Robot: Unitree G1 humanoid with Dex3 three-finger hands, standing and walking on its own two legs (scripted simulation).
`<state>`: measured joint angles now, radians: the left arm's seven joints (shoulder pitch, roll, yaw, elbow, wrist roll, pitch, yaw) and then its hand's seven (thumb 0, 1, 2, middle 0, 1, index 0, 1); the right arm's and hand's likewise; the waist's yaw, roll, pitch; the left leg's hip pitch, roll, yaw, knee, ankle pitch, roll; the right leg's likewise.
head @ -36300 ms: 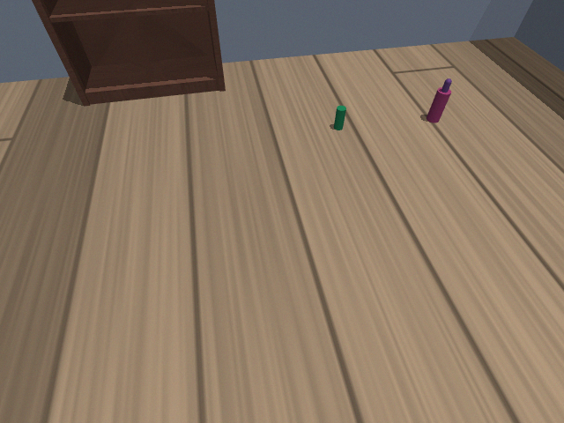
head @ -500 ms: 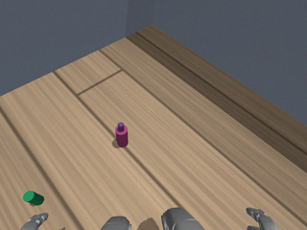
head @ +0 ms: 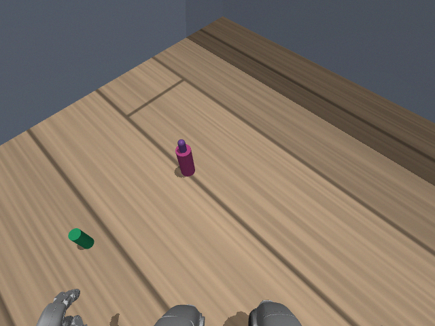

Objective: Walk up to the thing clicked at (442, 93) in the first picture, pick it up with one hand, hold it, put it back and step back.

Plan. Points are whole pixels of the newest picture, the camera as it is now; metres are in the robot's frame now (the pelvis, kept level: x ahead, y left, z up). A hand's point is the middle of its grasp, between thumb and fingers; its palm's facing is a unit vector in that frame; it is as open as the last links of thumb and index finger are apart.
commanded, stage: step back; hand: left
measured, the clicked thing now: (184, 156) +0.85 +0.19 -0.63
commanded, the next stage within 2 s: stand in 1.54 s
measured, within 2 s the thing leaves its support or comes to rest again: neither
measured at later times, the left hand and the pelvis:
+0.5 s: hand out of the picture -0.12 +0.23 -0.15, palm faces -0.04 -0.91 -0.40, open 7.4 cm; pelvis -0.17 -0.04 -0.01, yaw -4 degrees
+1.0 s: hand out of the picture -0.12 +0.24 -0.14, palm faces +0.00 -0.92 -0.39, open 7.4 cm; pelvis -0.19 -0.04 +0.01, yaw +1 degrees
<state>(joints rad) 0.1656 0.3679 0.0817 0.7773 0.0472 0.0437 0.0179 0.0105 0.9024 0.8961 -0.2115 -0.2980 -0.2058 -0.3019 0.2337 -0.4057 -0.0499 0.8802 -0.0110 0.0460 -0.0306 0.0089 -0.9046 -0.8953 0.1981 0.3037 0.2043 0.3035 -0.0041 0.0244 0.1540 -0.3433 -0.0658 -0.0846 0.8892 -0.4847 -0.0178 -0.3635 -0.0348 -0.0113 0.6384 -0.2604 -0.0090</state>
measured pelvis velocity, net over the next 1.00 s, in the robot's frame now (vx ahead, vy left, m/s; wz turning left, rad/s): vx -0.19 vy -0.04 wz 0.02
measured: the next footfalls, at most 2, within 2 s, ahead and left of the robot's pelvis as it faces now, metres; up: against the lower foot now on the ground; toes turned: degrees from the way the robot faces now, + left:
left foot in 0.04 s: +0.00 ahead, +0.12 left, +0.00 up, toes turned -1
right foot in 0.40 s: -0.16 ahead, -0.15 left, +0.00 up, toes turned -1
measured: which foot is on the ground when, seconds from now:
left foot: up 0.00-0.02, down 0.04-0.44, up 0.46-0.72, down 0.74-1.00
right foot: down 0.00-0.08, up 0.10-0.38, down 0.40-0.78, up 0.80-1.00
